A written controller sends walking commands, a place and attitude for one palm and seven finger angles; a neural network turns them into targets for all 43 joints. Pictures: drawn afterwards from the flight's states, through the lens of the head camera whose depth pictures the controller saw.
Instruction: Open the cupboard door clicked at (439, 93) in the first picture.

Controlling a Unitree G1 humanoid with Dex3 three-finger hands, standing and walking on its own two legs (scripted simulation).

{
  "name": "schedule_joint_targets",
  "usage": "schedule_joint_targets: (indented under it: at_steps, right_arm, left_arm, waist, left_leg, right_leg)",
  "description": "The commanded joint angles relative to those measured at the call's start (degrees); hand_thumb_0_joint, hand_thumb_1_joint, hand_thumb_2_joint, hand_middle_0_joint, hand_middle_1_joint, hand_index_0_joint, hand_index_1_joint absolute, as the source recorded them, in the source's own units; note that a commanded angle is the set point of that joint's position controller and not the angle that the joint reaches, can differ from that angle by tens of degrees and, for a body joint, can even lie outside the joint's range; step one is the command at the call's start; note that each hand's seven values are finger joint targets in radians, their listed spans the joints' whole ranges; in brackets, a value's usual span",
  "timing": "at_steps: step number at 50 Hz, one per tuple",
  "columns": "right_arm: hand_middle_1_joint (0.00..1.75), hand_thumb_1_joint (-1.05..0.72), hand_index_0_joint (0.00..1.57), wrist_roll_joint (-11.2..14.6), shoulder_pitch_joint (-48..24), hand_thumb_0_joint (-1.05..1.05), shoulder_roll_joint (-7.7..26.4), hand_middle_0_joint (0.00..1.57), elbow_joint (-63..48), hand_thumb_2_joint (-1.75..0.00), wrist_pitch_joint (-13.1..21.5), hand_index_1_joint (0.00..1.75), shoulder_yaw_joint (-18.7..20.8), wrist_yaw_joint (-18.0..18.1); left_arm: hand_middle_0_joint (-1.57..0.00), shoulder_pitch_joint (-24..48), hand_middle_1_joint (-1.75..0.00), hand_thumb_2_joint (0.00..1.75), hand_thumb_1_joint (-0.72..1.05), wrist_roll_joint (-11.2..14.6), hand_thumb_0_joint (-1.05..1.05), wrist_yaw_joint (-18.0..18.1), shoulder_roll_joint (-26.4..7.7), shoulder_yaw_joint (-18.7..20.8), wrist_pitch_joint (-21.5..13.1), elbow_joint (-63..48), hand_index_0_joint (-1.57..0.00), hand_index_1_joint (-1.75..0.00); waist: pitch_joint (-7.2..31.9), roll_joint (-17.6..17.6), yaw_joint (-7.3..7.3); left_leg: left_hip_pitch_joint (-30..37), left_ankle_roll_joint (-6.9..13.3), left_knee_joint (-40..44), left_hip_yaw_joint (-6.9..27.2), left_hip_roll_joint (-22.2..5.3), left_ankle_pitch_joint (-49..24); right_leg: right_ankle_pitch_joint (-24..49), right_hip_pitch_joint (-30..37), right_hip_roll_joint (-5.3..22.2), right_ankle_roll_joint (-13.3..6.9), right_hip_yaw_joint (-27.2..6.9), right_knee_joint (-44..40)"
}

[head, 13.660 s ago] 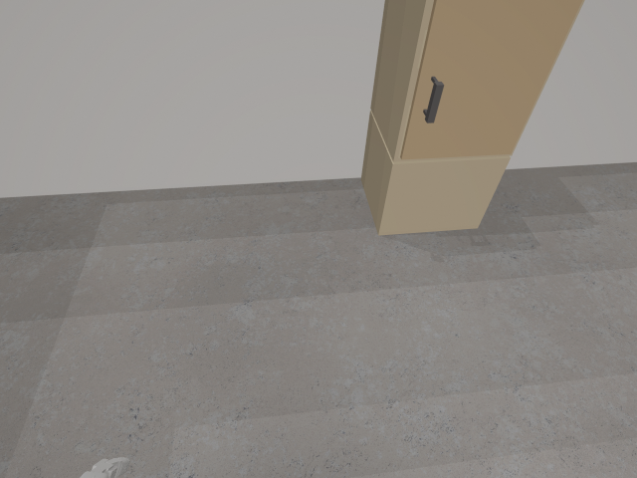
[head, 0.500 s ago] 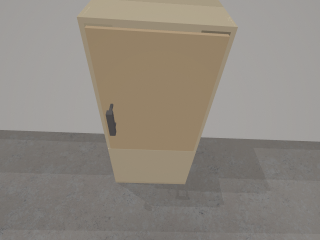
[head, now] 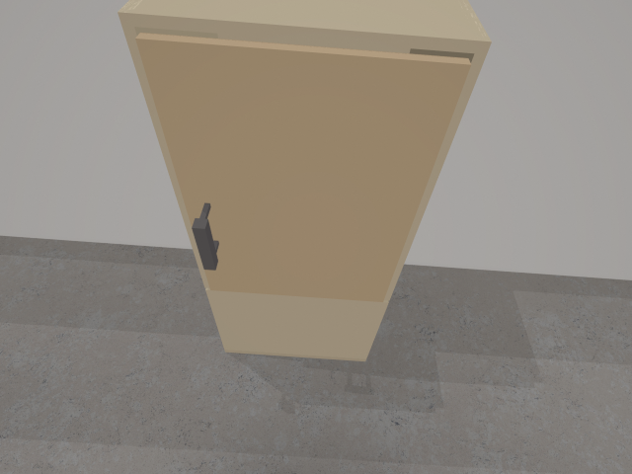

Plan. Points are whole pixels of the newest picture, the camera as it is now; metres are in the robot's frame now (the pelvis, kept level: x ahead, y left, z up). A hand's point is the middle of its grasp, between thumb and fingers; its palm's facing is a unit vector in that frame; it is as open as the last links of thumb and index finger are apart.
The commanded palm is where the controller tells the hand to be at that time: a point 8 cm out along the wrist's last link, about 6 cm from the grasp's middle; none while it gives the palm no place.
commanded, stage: come to a stop and stand still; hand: left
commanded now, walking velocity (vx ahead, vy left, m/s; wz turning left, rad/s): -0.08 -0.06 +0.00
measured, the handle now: (208, 236) +0.52 +0.24 -0.10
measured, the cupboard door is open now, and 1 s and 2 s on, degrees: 0 0 0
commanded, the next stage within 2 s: look again from close up in 0.58 s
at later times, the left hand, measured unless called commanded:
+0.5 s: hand out of the picture -0.03 +0.14 -0.17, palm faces +0.04 -0.99 -0.16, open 7.4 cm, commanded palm none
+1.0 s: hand out of the picture +0.02 +0.19 -0.17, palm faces +0.01 -0.97 -0.22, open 7.4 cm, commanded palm none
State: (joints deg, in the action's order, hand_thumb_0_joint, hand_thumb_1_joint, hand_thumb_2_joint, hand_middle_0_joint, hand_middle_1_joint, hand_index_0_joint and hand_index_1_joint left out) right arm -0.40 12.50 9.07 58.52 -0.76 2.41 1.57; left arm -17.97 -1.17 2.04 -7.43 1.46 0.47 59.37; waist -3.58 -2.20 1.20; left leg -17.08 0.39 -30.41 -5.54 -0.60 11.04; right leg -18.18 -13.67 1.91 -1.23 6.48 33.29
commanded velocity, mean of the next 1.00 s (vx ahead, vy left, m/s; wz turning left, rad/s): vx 0.00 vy -0.01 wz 0.00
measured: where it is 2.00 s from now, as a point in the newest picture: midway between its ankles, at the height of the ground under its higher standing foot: outside the picture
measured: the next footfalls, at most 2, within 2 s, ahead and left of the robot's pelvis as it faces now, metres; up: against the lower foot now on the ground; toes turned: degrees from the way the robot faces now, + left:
none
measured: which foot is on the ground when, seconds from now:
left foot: down 0.00-1.00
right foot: down 0.00-1.00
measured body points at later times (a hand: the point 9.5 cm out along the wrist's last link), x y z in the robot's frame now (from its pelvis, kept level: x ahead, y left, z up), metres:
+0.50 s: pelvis -0.03 -0.02 +0.01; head -0.04 -0.01 +0.46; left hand -0.03 +0.19 -0.16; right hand +0.01 -0.25 -0.15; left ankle +0.05 +0.10 -0.73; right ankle -0.06 -0.12 -0.73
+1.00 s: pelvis +0.00 +0.01 +0.00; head +0.00 +0.01 +0.45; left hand +0.02 +0.24 -0.15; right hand -0.03 -0.19 -0.17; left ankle +0.05 +0.09 -0.73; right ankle -0.06 -0.12 -0.73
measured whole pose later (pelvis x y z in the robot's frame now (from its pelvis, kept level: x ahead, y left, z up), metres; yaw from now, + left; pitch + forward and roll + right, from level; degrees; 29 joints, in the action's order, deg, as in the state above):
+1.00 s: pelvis +0.00 +0.01 +0.00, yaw -1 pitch -1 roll -1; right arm -1.5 19.5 6.7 61.9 -0.4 -0.9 1.2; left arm -17.1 -0.6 3.0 -8.5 -0.1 -1.2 60.0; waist -1.0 2.0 -1.3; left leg -19.1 3.3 -32.9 -4.2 0.5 13.3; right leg -21.3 -8.7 1.8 0.9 3.3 30.8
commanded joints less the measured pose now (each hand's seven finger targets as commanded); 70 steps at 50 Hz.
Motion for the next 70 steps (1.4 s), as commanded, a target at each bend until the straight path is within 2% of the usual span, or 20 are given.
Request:
schedule_joint_targets:
  at_steps: [1, 2, 8, 12, 14, 16, 20, 29, 33, 34, 35, 36, 40, 44, 64, 65, 66, 67, 68, 70]
  right_arm:
    - [0.3, -0.9, 0.2, -0.6, 3.8, 0.0, 7.9, 0.2, -2.9, -0.9, 0.7, 0.3, 0.6, 0.4]
    - [0.3, -0.9, 0.2, -0.6, 2.0, 0.0, 6.9, 0.2, -3.0, -0.9, 1.0, 0.3, 0.3, 0.6]
    - [0.3, -0.9, 0.2, -0.9, -1.1, 0.0, 7.2, 0.2, -4.4, -0.9, 0.9, 0.3, 0.7, 0.4]
    - [0.3, -0.9, 0.2, -0.2, -0.9, 0.0, 5.4, 0.2, -3.9, -0.9, 0.5, 0.3, 0.6, -0.2]
    - [0.3, -0.9, 0.2, -0.1, -0.2, 0.0, 2.9, 0.2, -4.4, -0.9, 0.1, 0.3, -0.1, -0.8]
    - [0.3, -0.9, 0.2, -0.5, 0.5, 0.0, 2.5, 0.2, -3.2, -0.9, -0.2, 0.3, 0.1, -0.9]
    - [0.3, -0.9, 0.2, -0.5, 2.3, 0.0, 3.0, 0.2, -1.0, -0.9, 0.7, 0.3, -0.7, -0.7]
    - [0.3, -0.9, 0.2, -0.6, 5.9, 0.0, 3.3, 0.2, 2.2, -0.9, 0.3, 0.3, -1.5, -0.4]
    - [0.3, -0.9, 0.2, -0.4, 7.7, 0.0, 2.8, 0.2, 3.4, -0.9, 1.0, 0.3, -1.7, -0.2]
    - [0.3, -0.9, 0.2, -0.5, -0.4, 0.0, 5.2, 0.2, -0.4, -0.9, 1.8, 0.3, -1.5, -0.6]
    - [0.3, -0.9, 0.2, -0.4, 5.4, 0.0, 2.0, 0.2, -1.4, -0.9, 0.9, 0.3, -1.6, -1.3]
    - [0.3, -0.9, 0.2, -0.8, 7.4, 0.0, 2.0, 0.2, -0.1, -0.9, 0.4, 0.3, -1.4, -1.5]
    - [0.3, -0.9, 0.2, -0.7, 11.5, 0.0, 3.3, 0.2, -0.5, -0.9, 2.1, 0.3, -1.9, -1.2]
    - [0.3, -0.9, 0.2, -0.6, 8.9, 0.0, 4.6, 0.2, -0.8, -0.9, 2.3, 0.3, -2.0, -0.5]
    - [0.3, -0.9, 0.2, 0.1, 2.0, 0.0, 8.8, 0.2, -2.7, -0.9, 2.6, 0.3, -1.5, -0.4]
    - [0.3, -0.9, 0.2, 2.8, 3.9, 0.0, 17.5, 0.2, -22.7, -0.9, 10.8, 0.3, 1.9, 0.8]
    - [0.3, -0.9, 0.2, 2.4, 0.8, 0.0, 11.4, 0.2, -18.8, -0.9, 16.9, 0.3, -1.8, 2.4]
    - [0.3, -0.9, 0.2, 2.4, 0.0, 0.0, 10.9, 0.2, -14.7, -0.9, 18.1, 0.3, -1.2, 3.1]
    - [0.3, -0.9, 0.2, 3.4, 1.6, 0.0, 8.3, 0.2, -14.4, -0.9, 17.7, 0.3, -1.2, 2.3]
    - [0.3, -0.9, 0.2, 2.6, -1.1, 0.0, 12.3, 0.2, -20.5, -0.9, 17.5, 0.3, 0.8, 1.9]
  left_arm:
    - [-0.2, -4.7, -0.3, 0.9, 0.9, 0.1, 0.0, 0.8, -3.7, 0.9, 0.3, -3.7, -0.2, -0.3]
    - [-0.2, -4.5, -0.3, 0.9, 0.9, 0.0, 0.0, 0.8, -3.3, 0.8, 0.9, -3.1, -0.2, -0.3]
    - [-0.2, -3.8, -0.3, 0.9, 0.9, -0.4, 0.0, -0.2, -2.6, 0.4, 0.9, -2.3, -0.2, -0.3]
    - [-0.2, -6.3, -0.3, 0.9, 0.9, -0.7, 0.0, 0.2, -4.6, 0.2, -0.2, -1.4, -0.2, -0.3]
    - [-0.2, -3.2, -0.3, 0.9, 0.9, -0.4, 0.0, 0.1, -8.0, 0.3, -0.8, -2.5, -0.2, -0.3]
    - [-0.2, 0.0, -0.3, 0.9, 0.9, -0.1, 0.0, 0.2, -7.4, 0.2, -1.4, -3.4, -0.2, -0.3]
    - [-0.2, -1.8, -0.3, 0.9, 0.9, 0.1, 0.0, -0.1, -6.2, -0.4, -1.6, -2.7, -0.2, -0.3]
    - [-0.2, -5.2, -0.3, 0.9, 0.9, 0.3, 0.0, -0.3, -5.6, -0.5, -1.0, 0.1, -0.2, -0.3]
    - [-0.2, -6.2, -0.3, 0.9, 0.9, 0.5, 0.0, -0.3, -4.8, -0.7, -1.4, 1.1, -0.2, -0.3]
    - [-0.2, -9.3, -0.3, 0.9, 0.9, -0.7, 0.0, 2.0, -6.0, -1.4, -2.8, 2.1, -0.2, -0.3]
    - [-0.2, -3.8, -0.3, 0.9, 0.9, -0.1, 0.0, 1.5, -9.8, -1.2, -3.3, -0.9, -0.2, -0.3]
    - [-0.2, -1.2, -0.3, 0.9, 0.9, 0.0, 0.0, 1.1, -9.3, -0.8, -3.1, -2.3, -0.2, -0.3]
    - [-0.2, -2.4, -0.3, 0.9, 0.9, 0.4, 0.0, 1.2, -6.4, -0.6, -3.2, -1.7, -0.2, -0.3]
    - [-0.2, -5.8, -0.3, 0.9, 0.9, 0.4, 0.0, 1.0, -4.7, -0.8, -1.9, -0.4, -0.2, -0.3]
    - [-0.2, -4.4, -0.3, 0.9, 0.9, -0.5, 0.0, 2.5, -7.7, -1.2, -2.0, 0.0, -0.2, -0.3]
    - [-0.2, 36.3, -0.32, 0.89, 0.88, 9.1, 0.0, 3.2, -23.7, 10.1, -13.3, -90.6, -0.2, -0.32]
    - [-0.2, 7.3, -0.33, 0.88, 0.85, 5.8, 0.0, 4.5, -17.8, 6.9, -11.1, -77.0, -0.2, -0.33]
    - [-0.21, 4.2, -0.34, 0.87, 0.83, 5.9, 0.0, 7.1, -15.2, 5.1, -8.0, -71.3, -0.21, -0.34]
    - [-0.21, -12.2, -0.36, 0.86, 0.81, 7.9, 0.0, 6.4, 1.3, -4.2, -2.6, -55.3, -0.21, -0.36]
    - [-0.21, 0.2, -0.39, 0.84, 0.76, 9.8, 0.0, 4.2, -4.8, 1.5, -7.8, -62.4, -0.21, -0.39]
  waist:
    - [4.5, 11.1, 0.27]
    - [3.4, 15.9, 0.47]
    - [5.8, 8.0, -0.04]
    - [3.5, 1.5, 0.52]
    - [2.3, -5.9, -1.56]
    - [1.4, -10.4, -2.25]
    - [1.1, -1.3, -2.02]
    - [-3.9, 4.1, -1.11]
    - [-0.7, 3.5, -0.89]
    - [-5.9, 5.9, 1.86]
    - [-2.2, 4.5, -4.2]
    - [-2.3, 6.8, -4.56]
    - [4.1, 0.6, -3.74]
    - [-0.8, 6.6, -1.04]
    - [-1.5, 0.7, -0.92]
    - [28.4, 12.1, -7.71]
    - [28.7, 22.6, -0.94]
    - [25.1, 21.4, -1.24]
    - [12.5, 12.4, -3.43]
    - [3.6, 5.6, -4.49]
  left_leg:
    - [4.9, 9.5, 9.6, 12.6, -16.8, -32.1]
    - [3.1, 10.6, 12.4, 14.2, -16.5, -30.0]
    - [3.6, 10.6, 13.5, 12.6, -14.5, -10.9]
    - [-1.1, 4.2, 9.1, 9.1, -7.8, 4.4]
    - [2.0, 0.5, 4.2, 4.0, -2.7, 4.8]
    - [4.7, 0.1, 2.4, 3.7, -2.7, 2.8]
    - [7.6, 0.7, 6.2, 5.1, -4.9, -2.5]
    - [2.1, 0.6, 10.7, 7.5, -4.9, 7.2]
    - [3.1, 0.6, 10.6, 7.3, -5.3, 3.4]
    - [-0.6, -1.1, -3.4, 4.9, -4.1, 1.2]
    - [0.4, -0.9, -5.5, 4.8, -3.5, 6.5]
    - [1.2, -0.6, -6.6, 4.0, -2.9, 6.1]
    - [2.8, 1.2, 0.5, 6.6, -4.2, -2.6]
    - [-3.0, 3.8, 6.9, 12.0, -6.7, 0.4]
    - [3.8, 2.0, -0.1, 9.0, -7.2, -15.5]
    - [22.8, -0.1, 3.2, 9.7, -1.9, -20.4]
    - [31.0, -2.3, 7.1, 12.8, -6.1, -24.9]
    - [23.4, -4.8, 9.7, 13.1, -5.2, -16.8]
    - [16.5, -2.8, 11.1, 12.8, -4.9, -9.8]
    - [3.2, -0.5, 5.0, 11.4, -2.9, 6.3]
  right_leg:
    - [-10.2, -2.5, 1.3, 1.0, -3.0, 7.1]
    - [-12.6, -3.5, 1.1, 0.9, -3.6, 12.0]
    - [-7.9, -3.0, 1.4, 1.4, -4.2, 9.0]
    - [3.2, 3.2, 3.1, 0.5, -8.2, -11.6]
    - [-0.6, -3.7, 10.8, -3.1, -15.2, -16.5]
    - [-1.4, -7.6, 9.5, -3.3, -14.6, -17.3]
    - [1.9, -6.4, 5.9, -1.5, -10.7, -14.8]
    - [-8.0, -5.4, 4.2, -1.3, -9.5, -17.4]
    - [-1.7, -1.5, 4.2, -1.5, -8.7, -16.1]
    - [16.6, -5.1, 7.4, -0.7, -15.5, -18.1]
    - [-2.0, -7.5, 11.2, -3.7, -16.0, -20.5]
    - [-9.3, -9.4, 10.2, -5.2, -15.1, -20.3]
    - [2.0, -1.1, 4.3, -3.7, -8.3, -10.1]
    - [-1.2, 0.4, 1.2, -2.1, -6.1, -6.7]
    - [10.0, -2.0, 4.0, -0.1, -9.4, -11.9]
    - [18.4, -4.4, -0.8, -0.9, -1.7, -4.7]
    - [6.1, -8.0, -1.6, -1.0, -2.3, 4.7]
    - [-1.3, -9.9, -1.5, -0.4, -2.5, 6.9]
    - [-3.6, -13.7, -1.8, 0.0, -2.0, 7.4]
    - [-4.1, -15.7, -1.6, -0.2, -1.0, 0.6]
